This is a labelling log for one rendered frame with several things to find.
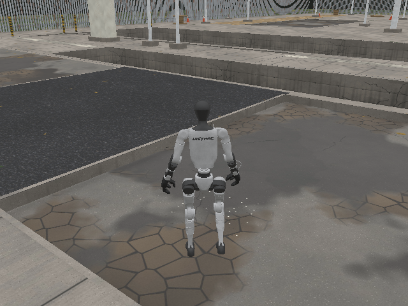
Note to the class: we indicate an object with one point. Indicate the left robot upper arm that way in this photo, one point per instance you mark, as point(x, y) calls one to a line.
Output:
point(179, 145)

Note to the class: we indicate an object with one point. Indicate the right robot upper arm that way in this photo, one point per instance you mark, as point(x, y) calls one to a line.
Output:
point(226, 144)

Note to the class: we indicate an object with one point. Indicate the robot left forearm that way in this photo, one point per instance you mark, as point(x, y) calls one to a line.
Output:
point(170, 169)

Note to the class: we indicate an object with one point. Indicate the left robot hand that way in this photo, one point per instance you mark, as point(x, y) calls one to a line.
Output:
point(165, 185)

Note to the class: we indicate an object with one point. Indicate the humanoid robot head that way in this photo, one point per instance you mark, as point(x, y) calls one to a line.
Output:
point(202, 110)

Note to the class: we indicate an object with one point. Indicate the right robot hand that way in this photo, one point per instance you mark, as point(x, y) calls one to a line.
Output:
point(231, 177)

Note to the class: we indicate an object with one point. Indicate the robot right forearm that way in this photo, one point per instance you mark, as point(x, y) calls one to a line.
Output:
point(233, 166)

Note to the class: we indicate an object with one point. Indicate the right robot shin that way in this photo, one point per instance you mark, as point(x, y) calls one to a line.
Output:
point(219, 218)

